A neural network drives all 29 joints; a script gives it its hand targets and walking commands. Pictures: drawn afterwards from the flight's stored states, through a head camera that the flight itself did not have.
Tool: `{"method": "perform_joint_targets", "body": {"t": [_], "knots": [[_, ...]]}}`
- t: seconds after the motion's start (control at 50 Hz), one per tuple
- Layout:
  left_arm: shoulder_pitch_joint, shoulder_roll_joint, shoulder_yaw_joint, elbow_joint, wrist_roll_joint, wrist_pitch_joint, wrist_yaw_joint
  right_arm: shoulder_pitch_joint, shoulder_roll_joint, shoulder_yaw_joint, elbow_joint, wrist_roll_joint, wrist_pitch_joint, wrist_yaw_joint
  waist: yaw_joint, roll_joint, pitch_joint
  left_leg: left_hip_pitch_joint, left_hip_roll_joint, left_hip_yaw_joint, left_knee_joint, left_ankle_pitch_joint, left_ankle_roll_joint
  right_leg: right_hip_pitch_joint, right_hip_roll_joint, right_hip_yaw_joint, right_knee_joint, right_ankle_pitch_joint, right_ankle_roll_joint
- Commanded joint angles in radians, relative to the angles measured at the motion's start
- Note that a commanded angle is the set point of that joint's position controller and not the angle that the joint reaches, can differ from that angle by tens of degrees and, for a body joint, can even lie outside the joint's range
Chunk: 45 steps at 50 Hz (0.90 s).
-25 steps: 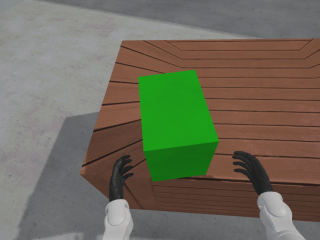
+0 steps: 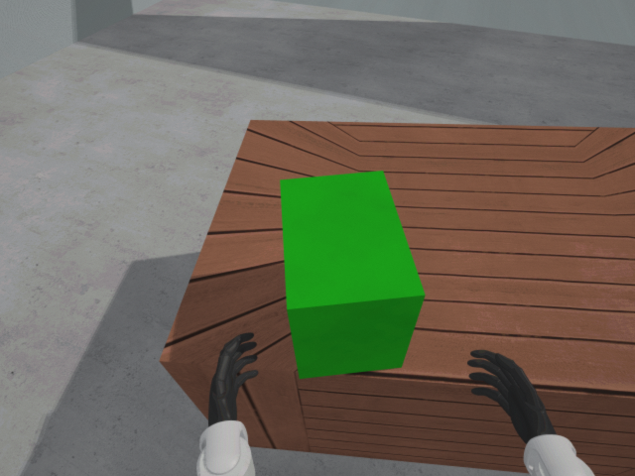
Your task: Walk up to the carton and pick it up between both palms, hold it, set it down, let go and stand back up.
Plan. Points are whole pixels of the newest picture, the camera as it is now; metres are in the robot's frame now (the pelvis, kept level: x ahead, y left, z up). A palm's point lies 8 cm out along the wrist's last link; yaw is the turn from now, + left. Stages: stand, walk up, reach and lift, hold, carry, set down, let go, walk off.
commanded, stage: set down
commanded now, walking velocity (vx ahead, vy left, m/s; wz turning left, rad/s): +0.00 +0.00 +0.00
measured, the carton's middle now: (341, 274) +0.46 +0.01 -0.06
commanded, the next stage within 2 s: let go in 1.46 s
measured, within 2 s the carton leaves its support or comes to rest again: neither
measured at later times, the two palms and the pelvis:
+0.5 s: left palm (212, 421) +0.22 +0.18 -0.05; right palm (524, 420) +0.24 -0.22 -0.06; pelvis +0.02 +0.00 +0.00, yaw +1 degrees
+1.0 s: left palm (200, 428) +0.21 +0.20 -0.06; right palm (524, 426) +0.23 -0.22 -0.06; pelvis +0.02 +0.00 +0.00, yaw +1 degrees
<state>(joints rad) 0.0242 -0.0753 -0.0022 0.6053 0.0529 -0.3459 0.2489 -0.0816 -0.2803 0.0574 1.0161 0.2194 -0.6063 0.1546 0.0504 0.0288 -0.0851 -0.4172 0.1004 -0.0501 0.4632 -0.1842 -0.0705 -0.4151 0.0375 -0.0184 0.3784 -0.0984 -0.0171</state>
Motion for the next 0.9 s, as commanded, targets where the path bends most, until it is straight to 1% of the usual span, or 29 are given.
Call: {"method": "perform_joint_targets", "body": {"t": [0.0,0.04,0.08,0.12,0.14,0.18,0.24,0.28,0.34,0.36,0.42,0.44,0.46,0.52,0.54,0.56,0.6,0.66,0.68,0.7,0.72,0.74,0.76,0.78,0.8,0.82,0.84,0.86,0.88], "knots": [[-0.002,0.066,-0.061,-0.245,-0.03,-0.027,-0.004,-0.014,-0.161,0.015,-0.148,0.12,-0.018,-0.007,-0.005,-0.138,-0.094,0.258,-0.109,0.101,-0.105,-0.023,0.056,0.268,-0.01,0.021,-0.028,-0.282,-0.017],[0.017,0.078,-0.057,-0.214,-0.026,-0.017,-0.016,0.017,-0.135,0.016,-0.15,0.109,-0.012,-0.014,-0.014,-0.143,-0.094,0.258,-0.113,0.104,-0.106,-0.029,0.06,0.292,-0.02,0.035,-0.034,-0.263,-0.017],[0.032,0.078,-0.057,-0.236,-0.038,-0.016,-0.02,0.016,-0.147,0.018,-0.159,0.106,-0.007,-0.01,-0.006,-0.147,-0.117,0.28,-0.11,0.101,-0.105,0.006,0.055,0.283,-0.013,0.025,-0.036,-0.236,-0.016],[0.05,0.092,-0.044,-0.242,-0.031,-0.01,-0.029,0.038,-0.144,0.02,-0.179,0.109,-0.011,-0.016,-0.009,-0.149,-0.128,0.277,-0.114,0.103,-0.098,0.035,0.053,0.317,-0.018,0.03,-0.032,-0.181,-0.014],[0.053,0.091,-0.043,-0.215,-0.023,-0.007,-0.034,0.048,-0.135,0.028,-0.163,0.104,-0.008,-0.022,-0.012,-0.145,-0.104,0.28,-0.117,0.107,-0.103,0.031,0.055,0.314,-0.02,0.029,-0.036,-0.179,-0.011],[0.059,0.098,-0.053,-0.234,-0.031,-0.001,-0.043,0.056,-0.137,0.017,-0.177,0.091,-0.006,-0.027,-0.021,-0.168,-0.13,0.28,-0.116,0.105,-0.095,0.064,0.058,0.325,-0.017,0.03,-0.033,-0.129,-0.007],[0.086,0.108,-0.047,-0.24,-0.025,-0.001,-0.054,0.095,-0.132,0.03,-0.159,0.087,-0.008,-0.033,-0.026,-0.143,-0.123,0.294,-0.119,0.102,-0.089,0.1,0.049,0.353,-0.023,0.032,-0.03,-0.066,-0.009],[0.094,0.11,-0.037,-0.248,-0.019,-0.001,-0.055,0.098,-0.127,0.036,-0.164,0.09,-0.011,-0.035,-0.02,-0.136,-0.131,0.307,-0.115,0.099,-0.088,0.122,0.048,0.356,-0.018,0.026,-0.028,-0.044,-0.008],[0.096,0.11,-0.052,-0.238,-0.02,-0.001,-0.062,0.103,-0.128,0.035,-0.139,0.081,-0.006,-0.036,-0.027,-0.136,-0.113,0.314,-0.112,0.098,-0.091,0.125,0.045,0.338,-0.011,0.016,-0.03,-0.061,-0.007],[0.106,0.104,-0.055,-0.264,-0.021,0.002,-0.061,0.117,-0.126,0.037,-0.154,0.087,-0.009,-0.035,-0.027,-0.122,-0.134,0.324,-0.11,0.092,-0.091,0.143,0.04,0.354,-0.01,0.012,-0.026,-0.034,-0.011],[0.122,0.118,-0.047,-0.227,-0.02,0.016,-0.074,0.13,-0.109,0.035,-0.139,0.067,0.004,-0.045,-0.033,-0.125,-0.106,0.301,-0.116,0.098,-0.097,0.14,0.042,0.369,-0.013,0.025,-0.028,-0.025,-0.008],[0.119,0.119,-0.053,-0.244,-0.018,0.018,-0.075,0.136,-0.109,0.029,-0.127,0.067,0.004,-0.043,-0.043,-0.115,-0.116,0.315,-0.113,0.094,-0.095,0.137,0.039,0.362,-0.015,0.02,-0.029,-0.029,-0.01],[0.127,0.124,-0.042,-0.247,-0.022,0.024,-0.077,0.138,-0.106,0.035,-0.151,0.07,0.009,-0.043,-0.038,-0.123,-0.122,0.314,-0.113,0.095,-0.1,0.139,0.043,0.367,-0.013,0.02,-0.03,-0.032,-0.008],[0.104,0.137,-0.045,-0.236,-0.022,0.038,-0.082,0.132,-0.089,0.037,-0.16,0.051,0.026,-0.05,-0.041,-0.114,-0.101,0.312,-0.115,0.093,-0.095,0.122,0.044,0.35,-0.018,0.025,-0.034,-0.061,-0.006],[0.097,0.141,-0.043,-0.239,-0.027,0.044,-0.085,0.119,-0.089,0.035,-0.176,0.043,0.032,-0.054,-0.036,-0.132,-0.108,0.305,-0.112,0.091,-0.105,0.098,0.047,0.351,-0.016,0.023,-0.036,-0.086,-0.005],[0.095,0.142,-0.05,-0.228,-0.036,0.053,-0.088,0.117,-0.088,0.023,-0.165,0.037,0.041,-0.054,-0.048,-0.136,-0.099,0.301,-0.112,0.094,-0.106,0.087,0.051,0.337,-0.02,0.026,-0.04,-0.108,-0.003],[0.099,0.155,-0.04,-0.234,-0.031,0.055,-0.088,0.135,-0.076,0.027,-0.197,0.03,0.046,-0.057,-0.033,-0.134,-0.104,0.296,-0.111,0.094,-0.109,0.082,0.053,0.346,-0.02,0.026,-0.036,-0.115,-0.002],[0.092,0.163,-0.041,-0.225,-0.038,0.075,-0.098,0.139,-0.077,0.007,-0.186,0.01,0.068,-0.066,-0.045,-0.122,-0.089,0.304,-0.112,0.097,-0.115,0.079,0.051,0.333,-0.022,0.03,-0.046,-0.124,-0.001],[0.098,0.17,-0.038,-0.223,-0.046,0.081,-0.104,0.141,-0.073,0.007,-0.204,0.002,0.07,-0.072,-0.046,-0.144,-0.094,0.294,-0.115,0.099,-0.114,0.082,0.056,0.347,-0.024,0.031,-0.046,-0.104,0.002],[0.089,0.176,-0.037,-0.218,-0.04,0.084,-0.107,0.143,-0.064,0.012,-0.198,0.006,0.077,-0.073,-0.047,-0.134,-0.098,0.292,-0.118,0.103,-0.116,0.069,0.057,0.349,-0.029,0.035,-0.049,-0.126,0.004],[0.093,0.187,-0.03,-0.21,-0.045,0.091,-0.111,0.139,-0.061,0.013,-0.222,-0.004,0.081,-0.078,-0.04,-0.151,-0.087,0.287,-0.115,0.102,-0.123,0.061,0.058,0.351,-0.026,0.031,-0.049,-0.121,0.004],[0.082,0.191,-0.033,-0.216,-0.045,0.097,-0.111,0.135,-0.053,0.01,-0.23,-0.008,0.088,-0.081,-0.044,-0.139,-0.084,0.285,-0.116,0.105,-0.127,0.048,0.06,0.343,-0.03,0.032,-0.054,-0.139,0.003],[0.077,0.188,-0.033,-0.227,-0.043,0.098,-0.105,0.121,-0.066,0.0,-0.235,-0.004,0.089,-0.074,-0.033,-0.123,-0.084,0.294,-0.113,0.1,-0.129,0.054,0.062,0.317,-0.026,0.029,-0.054,-0.174,0.001],[0.087,0.195,-0.033,-0.212,-0.05,0.108,-0.109,0.131,-0.06,-0.005,-0.23,-0.016,0.098,-0.078,-0.037,-0.135,-0.072,0.292,-0.113,0.101,-0.129,0.048,0.061,0.311,-0.027,0.034,-0.057,-0.168,0.001],[0.085,0.191,-0.038,-0.237,-0.051,0.112,-0.109,0.137,-0.063,-0.006,-0.233,-0.014,0.104,-0.076,-0.038,-0.124,-0.083,0.304,-0.111,0.098,-0.126,0.065,0.06,0.313,-0.023,0.027,-0.057,-0.157,0.001],[0.089,0.199,-0.031,-0.205,-0.049,0.12,-0.117,0.146,-0.053,0.0,-0.225,-0.023,0.113,-0.083,-0.041,-0.139,-0.064,0.293,-0.114,0.1,-0.128,0.048,0.064,0.32,-0.029,0.037,-0.064,-0.158,0.003],[0.079,0.206,-0.039,-0.245,-0.053,0.119,-0.115,0.144,-0.048,-0.001,-0.249,-0.019,0.112,-0.086,-0.039,-0.122,-0.089,0.296,-0.112,0.099,-0.13,0.049,0.061,0.333,-0.027,0.03,-0.056,-0.149,0.001],[0.087,0.205,-0.042,-0.234,-0.052,0.126,-0.118,0.147,-0.046,-0.005,-0.241,-0.021,0.116,-0.084,-0.046,-0.12,-0.09,0.306,-0.113,0.096,-0.125,0.051,0.061,0.32,-0.028,0.032,-0.06,-0.159,0.0],[0.083,0.214,-0.025,-0.221,-0.052,0.131,-0.122,0.156,-0.037,0.003,-0.236,-0.025,0.124,-0.092,-0.043,-0.137,-0.079,0.297,-0.117,0.104,-0.125,0.055,0.065,0.337,-0.03,0.035,-0.06,-0.141,0.007]]}}
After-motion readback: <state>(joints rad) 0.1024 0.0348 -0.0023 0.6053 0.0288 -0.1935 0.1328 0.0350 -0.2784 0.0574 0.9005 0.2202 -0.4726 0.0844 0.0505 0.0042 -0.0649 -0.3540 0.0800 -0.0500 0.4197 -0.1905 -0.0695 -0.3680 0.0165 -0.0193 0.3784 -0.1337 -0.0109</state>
